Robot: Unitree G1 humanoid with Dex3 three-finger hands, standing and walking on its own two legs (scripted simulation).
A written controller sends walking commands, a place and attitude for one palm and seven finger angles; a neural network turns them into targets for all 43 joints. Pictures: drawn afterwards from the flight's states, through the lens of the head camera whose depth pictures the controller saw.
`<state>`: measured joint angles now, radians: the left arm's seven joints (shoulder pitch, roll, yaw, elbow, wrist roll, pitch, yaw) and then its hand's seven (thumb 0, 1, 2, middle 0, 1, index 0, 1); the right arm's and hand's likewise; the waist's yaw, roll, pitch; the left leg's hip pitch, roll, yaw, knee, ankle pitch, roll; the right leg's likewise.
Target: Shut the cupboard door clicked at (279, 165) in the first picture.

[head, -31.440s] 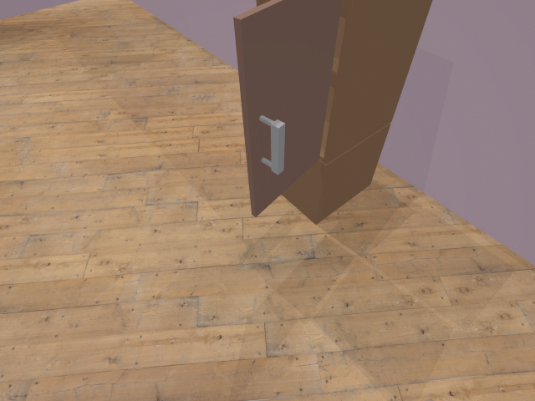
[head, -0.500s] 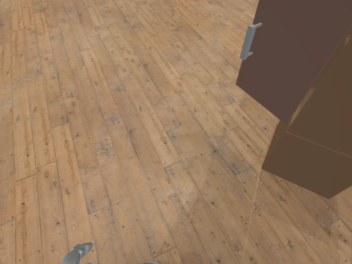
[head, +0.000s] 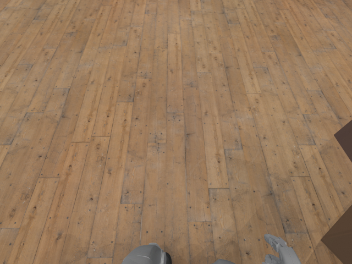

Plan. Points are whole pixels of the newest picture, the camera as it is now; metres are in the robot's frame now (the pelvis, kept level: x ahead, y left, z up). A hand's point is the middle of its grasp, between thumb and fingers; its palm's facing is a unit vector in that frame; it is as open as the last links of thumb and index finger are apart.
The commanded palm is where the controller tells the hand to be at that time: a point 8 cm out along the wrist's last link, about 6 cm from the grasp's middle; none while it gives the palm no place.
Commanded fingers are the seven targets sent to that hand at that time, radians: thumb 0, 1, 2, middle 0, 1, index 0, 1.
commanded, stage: walk to a spot facing it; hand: left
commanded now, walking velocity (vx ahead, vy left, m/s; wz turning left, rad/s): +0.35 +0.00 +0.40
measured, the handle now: out of the picture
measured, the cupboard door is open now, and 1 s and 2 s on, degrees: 63 63 63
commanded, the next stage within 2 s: turn to face it in 0.62 s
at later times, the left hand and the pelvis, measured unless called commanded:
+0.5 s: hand (134, 160) +0.38 +0.16 -0.13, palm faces +0.08 -0.98 -0.20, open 7.4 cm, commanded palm none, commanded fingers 0.00 0.90 0.90 -0.20 -0.30 -0.20 -0.30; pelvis +0.23 -0.03 +0.01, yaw +12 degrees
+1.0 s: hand (106, 207) +0.25 +0.22 -0.17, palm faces +0.40 -0.89 -0.20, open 7.4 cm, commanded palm none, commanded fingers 0.00 0.90 0.90 -0.20 -0.30 -0.20 -0.30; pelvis +0.33 +0.05 +0.02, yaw +19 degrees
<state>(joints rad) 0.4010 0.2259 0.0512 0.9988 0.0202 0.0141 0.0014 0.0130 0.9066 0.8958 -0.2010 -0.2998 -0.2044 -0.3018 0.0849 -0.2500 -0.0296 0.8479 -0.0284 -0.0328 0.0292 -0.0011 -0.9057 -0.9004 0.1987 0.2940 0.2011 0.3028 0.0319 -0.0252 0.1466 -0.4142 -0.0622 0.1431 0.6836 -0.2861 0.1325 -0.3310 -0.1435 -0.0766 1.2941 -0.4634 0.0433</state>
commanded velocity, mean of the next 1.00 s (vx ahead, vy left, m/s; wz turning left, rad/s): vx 0.12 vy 0.00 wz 0.17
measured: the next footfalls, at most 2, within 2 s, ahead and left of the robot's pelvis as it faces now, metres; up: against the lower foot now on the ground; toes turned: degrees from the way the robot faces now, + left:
right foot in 0.44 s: +0.35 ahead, -0.13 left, +0.00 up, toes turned +6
left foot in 0.84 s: +0.39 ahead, +0.16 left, +0.00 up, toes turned +28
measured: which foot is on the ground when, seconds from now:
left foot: down 0.00-0.46, up 0.48-0.82, down 0.84-1.00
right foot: up 0.00-0.42, down 0.44-0.86, up 0.88-1.00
